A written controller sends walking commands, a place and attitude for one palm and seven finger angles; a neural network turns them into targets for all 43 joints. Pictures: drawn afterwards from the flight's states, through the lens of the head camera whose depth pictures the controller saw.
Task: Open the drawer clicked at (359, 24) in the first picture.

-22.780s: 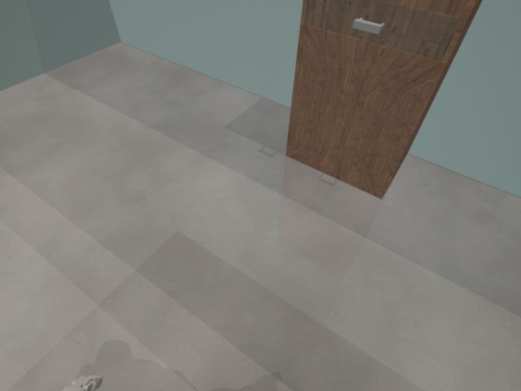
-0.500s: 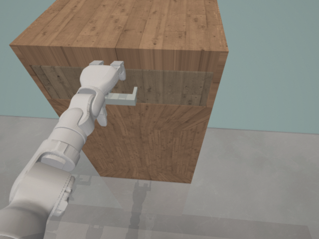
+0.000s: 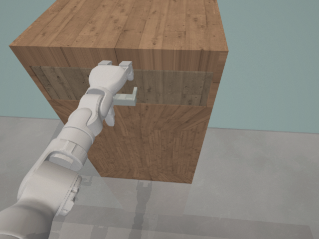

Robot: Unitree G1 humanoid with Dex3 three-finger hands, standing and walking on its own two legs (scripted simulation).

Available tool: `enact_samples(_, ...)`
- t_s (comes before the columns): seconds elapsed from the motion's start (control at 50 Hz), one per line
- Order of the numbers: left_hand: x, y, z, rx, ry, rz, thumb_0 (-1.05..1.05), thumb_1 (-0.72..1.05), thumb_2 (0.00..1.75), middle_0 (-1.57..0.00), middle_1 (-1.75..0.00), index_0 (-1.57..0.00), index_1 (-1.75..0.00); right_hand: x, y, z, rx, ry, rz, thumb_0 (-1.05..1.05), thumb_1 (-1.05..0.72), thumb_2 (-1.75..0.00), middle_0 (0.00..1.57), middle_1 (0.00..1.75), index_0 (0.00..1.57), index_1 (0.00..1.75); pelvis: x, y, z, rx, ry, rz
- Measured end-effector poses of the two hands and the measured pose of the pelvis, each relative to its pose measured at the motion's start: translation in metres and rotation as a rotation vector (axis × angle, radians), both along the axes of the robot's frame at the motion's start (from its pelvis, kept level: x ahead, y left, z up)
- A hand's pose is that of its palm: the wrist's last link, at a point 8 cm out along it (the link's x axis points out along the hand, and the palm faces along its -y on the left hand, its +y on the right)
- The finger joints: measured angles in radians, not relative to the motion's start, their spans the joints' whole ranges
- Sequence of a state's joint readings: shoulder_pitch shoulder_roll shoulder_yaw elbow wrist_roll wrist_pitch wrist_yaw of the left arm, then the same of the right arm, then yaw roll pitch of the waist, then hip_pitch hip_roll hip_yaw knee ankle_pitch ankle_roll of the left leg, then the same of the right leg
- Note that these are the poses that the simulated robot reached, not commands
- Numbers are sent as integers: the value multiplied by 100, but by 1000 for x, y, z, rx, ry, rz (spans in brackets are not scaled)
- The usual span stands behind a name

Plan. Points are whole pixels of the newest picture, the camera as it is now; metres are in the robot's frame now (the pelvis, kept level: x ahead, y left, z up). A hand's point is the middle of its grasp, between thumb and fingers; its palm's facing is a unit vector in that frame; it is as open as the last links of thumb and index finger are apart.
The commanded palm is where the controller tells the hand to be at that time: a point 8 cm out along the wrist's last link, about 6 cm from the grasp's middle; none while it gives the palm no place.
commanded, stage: re-aim the fingers above the handle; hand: left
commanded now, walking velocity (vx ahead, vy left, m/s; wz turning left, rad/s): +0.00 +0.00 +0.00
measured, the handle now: (121, 94) +0.53 +0.12 +0.05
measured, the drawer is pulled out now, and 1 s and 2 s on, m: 0.00 0.00 0.00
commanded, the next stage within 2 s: lower the fingers behind the handle in 0.74 s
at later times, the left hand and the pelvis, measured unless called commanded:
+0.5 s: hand (114, 93) +0.47 +0.12 +0.11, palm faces +0.00 -0.04 -1.00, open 13.9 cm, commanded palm +0.45 +0.14 +0.17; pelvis +0.00 -0.01 +0.00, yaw +0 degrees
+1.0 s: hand (112, 92) +0.48 +0.13 +0.10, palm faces +0.00 -0.03 -1.00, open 13.9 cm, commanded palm +0.45 +0.14 +0.16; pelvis +0.00 -0.01 +0.00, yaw +0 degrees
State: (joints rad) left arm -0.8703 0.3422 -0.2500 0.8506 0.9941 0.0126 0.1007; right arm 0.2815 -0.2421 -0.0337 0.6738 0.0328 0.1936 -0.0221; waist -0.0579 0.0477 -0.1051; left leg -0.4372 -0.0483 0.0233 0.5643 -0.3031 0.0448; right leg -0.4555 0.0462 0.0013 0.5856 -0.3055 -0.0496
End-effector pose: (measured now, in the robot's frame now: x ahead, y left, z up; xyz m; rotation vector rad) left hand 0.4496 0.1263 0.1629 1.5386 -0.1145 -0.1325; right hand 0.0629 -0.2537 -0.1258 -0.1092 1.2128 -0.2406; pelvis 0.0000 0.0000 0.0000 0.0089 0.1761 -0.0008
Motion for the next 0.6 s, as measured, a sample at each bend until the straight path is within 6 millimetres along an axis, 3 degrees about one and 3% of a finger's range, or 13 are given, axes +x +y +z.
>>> enact_samples(0.1,4,-3,3,-4,-29,16,0,-49,30,-32,-120,-32,-120,-2,-3,-1,-2,-1,-10,1,-91,-90,20,30,20,30,0,-2,0,2,6,-7)
enact_samples(0.3,6,17,3,17,29,92,0,-49,30,-32,-120,-32,-120,-3,-11,3,-15,-1,-22,1,-91,-90,20,30,20,30,2,-8,2,3,-1,-9)
enact_samples(0.46,-5,1,1,-8,8,-23,0,-49,30,-32,-120,-32,-120,6,-17,4,-29,-10,3,1,-91,-90,20,30,20,30,2,-9,1,2,-5,4)
enact_samples(0.6,2,7,8,2,-44,57,0,-49,30,-32,-120,-32,-120,14,-12,1,-5,-35,4,1,-91,-90,20,30,20,30,1,-9,1,6,2,-6)
